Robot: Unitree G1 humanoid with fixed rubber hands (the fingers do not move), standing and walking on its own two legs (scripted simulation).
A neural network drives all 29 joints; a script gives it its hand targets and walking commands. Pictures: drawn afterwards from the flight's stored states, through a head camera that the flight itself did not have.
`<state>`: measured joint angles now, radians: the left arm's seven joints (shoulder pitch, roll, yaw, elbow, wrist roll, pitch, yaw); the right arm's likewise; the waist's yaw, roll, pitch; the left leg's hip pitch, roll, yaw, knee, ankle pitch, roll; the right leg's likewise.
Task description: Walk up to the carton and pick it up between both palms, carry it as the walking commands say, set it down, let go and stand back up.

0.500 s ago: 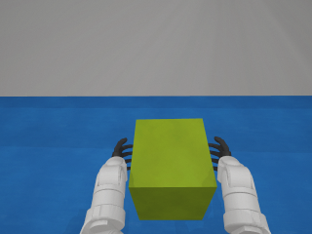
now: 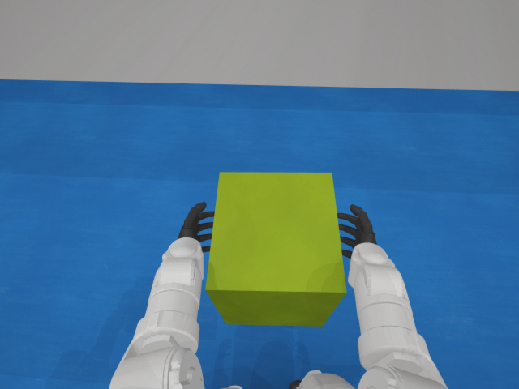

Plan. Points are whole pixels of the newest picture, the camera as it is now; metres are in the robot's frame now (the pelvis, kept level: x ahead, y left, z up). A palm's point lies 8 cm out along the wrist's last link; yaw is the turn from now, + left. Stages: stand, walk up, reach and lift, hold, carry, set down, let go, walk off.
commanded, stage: set down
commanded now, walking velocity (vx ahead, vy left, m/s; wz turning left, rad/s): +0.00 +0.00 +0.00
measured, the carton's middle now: (274, 254) +0.36 -0.02 -0.09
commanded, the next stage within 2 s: none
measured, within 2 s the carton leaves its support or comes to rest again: neither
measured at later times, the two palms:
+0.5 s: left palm (203, 255) +0.38 +0.12 -0.10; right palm (349, 265) +0.34 -0.16 -0.11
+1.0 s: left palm (210, 259) +0.41 +0.12 -0.18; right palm (340, 267) +0.37 -0.17 -0.19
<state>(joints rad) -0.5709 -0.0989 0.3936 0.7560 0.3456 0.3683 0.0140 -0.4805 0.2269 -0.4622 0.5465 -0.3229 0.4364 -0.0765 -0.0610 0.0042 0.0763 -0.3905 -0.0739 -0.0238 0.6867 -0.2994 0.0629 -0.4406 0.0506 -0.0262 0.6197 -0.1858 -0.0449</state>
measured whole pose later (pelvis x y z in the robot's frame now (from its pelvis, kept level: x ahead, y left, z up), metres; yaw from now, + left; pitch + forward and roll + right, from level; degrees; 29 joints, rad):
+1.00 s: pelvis -0.02 +0.00 -0.12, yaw +0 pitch +26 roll +1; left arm -0.82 -0.01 0.32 0.89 0.18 0.12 0.11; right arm -0.70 0.09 -0.40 0.69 -0.21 0.17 -0.12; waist -0.04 0.02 -0.02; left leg -1.28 -0.09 0.04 1.32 -0.50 0.07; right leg -1.35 0.04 -0.02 1.28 -0.38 -0.04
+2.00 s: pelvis -0.05 +0.00 -0.27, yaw +1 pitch +37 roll +0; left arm -1.22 0.08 0.34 0.90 0.14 0.26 0.14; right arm -1.10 -0.03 -0.46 0.71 -0.16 0.31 -0.10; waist -0.05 0.04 0.07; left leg -1.90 -0.11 0.06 1.86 -0.61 0.07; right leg -1.97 0.04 -0.03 1.79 -0.47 -0.03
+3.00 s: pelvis -0.05 +0.00 -0.37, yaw +3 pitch +35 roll +0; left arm -1.50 0.25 0.12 0.97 -0.05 0.27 0.21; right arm -1.45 -0.23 -0.30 0.86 0.00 0.31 -0.13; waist -0.08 0.04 0.40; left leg -2.16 -0.12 0.09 2.22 -0.67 0.07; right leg -2.23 0.02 -0.06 2.14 -0.52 -0.05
